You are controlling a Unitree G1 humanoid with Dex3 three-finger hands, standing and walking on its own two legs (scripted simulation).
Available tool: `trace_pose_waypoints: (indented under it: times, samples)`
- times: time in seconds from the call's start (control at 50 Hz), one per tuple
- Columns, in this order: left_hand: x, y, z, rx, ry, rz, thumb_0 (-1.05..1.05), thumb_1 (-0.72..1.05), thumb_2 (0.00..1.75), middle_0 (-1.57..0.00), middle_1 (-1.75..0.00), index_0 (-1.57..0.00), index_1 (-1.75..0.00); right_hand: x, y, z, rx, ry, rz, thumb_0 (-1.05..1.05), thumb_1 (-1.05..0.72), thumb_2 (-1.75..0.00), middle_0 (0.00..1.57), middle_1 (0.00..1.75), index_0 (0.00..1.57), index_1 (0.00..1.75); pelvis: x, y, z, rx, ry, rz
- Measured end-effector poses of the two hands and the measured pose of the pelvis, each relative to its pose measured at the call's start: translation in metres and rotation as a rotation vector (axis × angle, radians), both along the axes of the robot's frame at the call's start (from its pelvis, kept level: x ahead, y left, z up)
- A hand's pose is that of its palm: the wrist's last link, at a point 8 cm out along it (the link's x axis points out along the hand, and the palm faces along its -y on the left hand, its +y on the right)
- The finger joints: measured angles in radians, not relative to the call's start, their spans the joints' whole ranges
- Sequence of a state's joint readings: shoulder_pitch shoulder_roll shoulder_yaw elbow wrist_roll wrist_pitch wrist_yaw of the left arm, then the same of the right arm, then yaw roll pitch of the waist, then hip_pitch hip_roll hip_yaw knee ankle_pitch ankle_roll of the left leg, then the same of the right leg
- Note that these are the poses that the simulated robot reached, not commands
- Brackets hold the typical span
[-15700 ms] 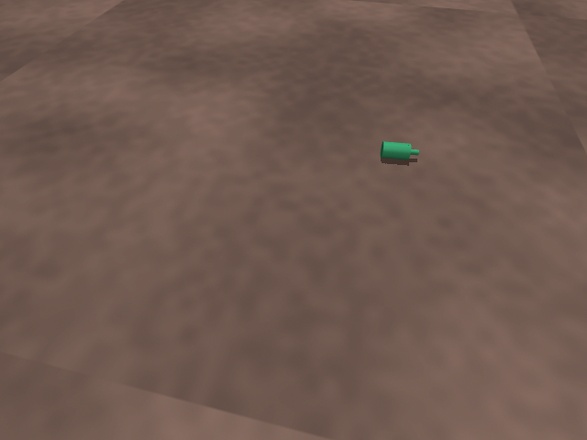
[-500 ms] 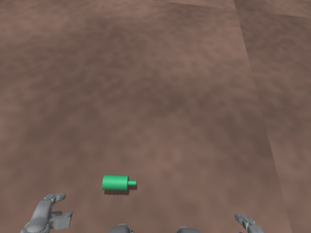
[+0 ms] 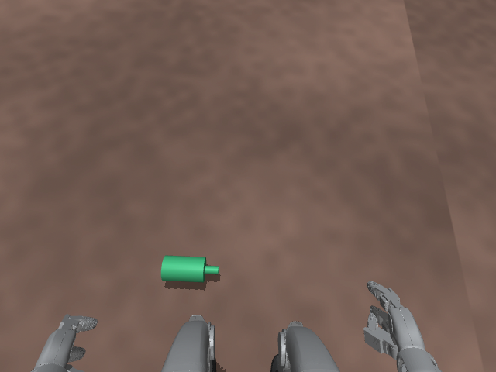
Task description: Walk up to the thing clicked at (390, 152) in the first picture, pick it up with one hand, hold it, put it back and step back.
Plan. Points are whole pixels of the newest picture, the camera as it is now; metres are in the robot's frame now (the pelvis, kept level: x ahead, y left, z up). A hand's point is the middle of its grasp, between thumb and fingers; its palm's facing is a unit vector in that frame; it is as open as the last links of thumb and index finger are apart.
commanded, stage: rise first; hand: left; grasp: from above
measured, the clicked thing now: (191, 269) +0.41 +0.18 -0.64
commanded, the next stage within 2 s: none
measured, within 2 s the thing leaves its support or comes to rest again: neither
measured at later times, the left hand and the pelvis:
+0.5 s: hand (123, 317) +0.23 +0.28 -0.32, palm faces -0.45 -0.51 -0.74, open 14.2 cm; pelvis -0.05 +0.00 -0.17, yaw -2 degrees
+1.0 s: hand (143, 290) +0.30 +0.28 -0.43, palm faces -0.49 -0.19 -0.85, open 14.1 cm; pelvis -0.09 +0.00 -0.28, yaw -5 degrees
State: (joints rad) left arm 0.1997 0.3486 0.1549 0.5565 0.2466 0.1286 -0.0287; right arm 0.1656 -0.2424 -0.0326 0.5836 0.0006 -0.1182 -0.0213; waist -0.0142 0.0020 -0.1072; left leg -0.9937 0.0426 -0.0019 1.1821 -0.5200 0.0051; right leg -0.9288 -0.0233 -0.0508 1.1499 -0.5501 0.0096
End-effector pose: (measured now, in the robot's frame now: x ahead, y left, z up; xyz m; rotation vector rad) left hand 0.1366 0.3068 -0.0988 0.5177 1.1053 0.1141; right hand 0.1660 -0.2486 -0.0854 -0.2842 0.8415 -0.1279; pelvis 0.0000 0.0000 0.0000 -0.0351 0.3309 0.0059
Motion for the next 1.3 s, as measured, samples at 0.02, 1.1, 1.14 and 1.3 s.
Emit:
trace_pose_waypoints:
  times: [0.02, 1.1, 1.14, 1.3]
  samples:
    - [-0.001, 0.000, -0.002, 0.006, 0.004, -0.005, -0.01, -0.53, 1.00, -0.08, -1.06, -0.06, -1.08, 0.003, 0.001, -0.002, 0.002, -0.010, 0.005, 0.01, -0.90, -0.90, 0.21, 0.30, 0.20, 0.30, 0.000, 0.000, -0.003, -0.001, 0.007, 0.001]
    - [0.188, -0.020, -0.290, 0.546, -0.289, -0.915, 0.00, -0.54, 1.04, -0.08, -0.99, -0.07, -1.00, -0.186, -0.040, -0.317, -0.072, 0.485, -0.080, 0.00, -0.90, -0.90, 0.20, 0.30, 0.20, 0.30, -0.090, -0.001, -0.297, -0.055, 0.245, -0.061]
    - [0.192, -0.021, -0.295, 0.559, -0.294, -0.923, 0.00, -0.54, 1.04, -0.08, -0.99, -0.07, -1.00, -0.185, -0.039, -0.321, -0.074, 0.490, -0.077, 0.00, -0.91, -0.90, 0.20, 0.30, 0.20, 0.30, -0.090, 0.000, -0.300, -0.058, 0.246, -0.063]
    - [0.201, -0.028, -0.311, 0.579, -0.288, -0.956, 0.00, -0.54, 1.02, -0.08, -0.98, -0.07, -0.98, -0.179, -0.032, -0.332, -0.061, 0.495, -0.068, 0.00, -0.92, -0.90, 0.20, 0.30, 0.20, 0.30, -0.088, 0.002, -0.310, -0.063, 0.250, -0.069]
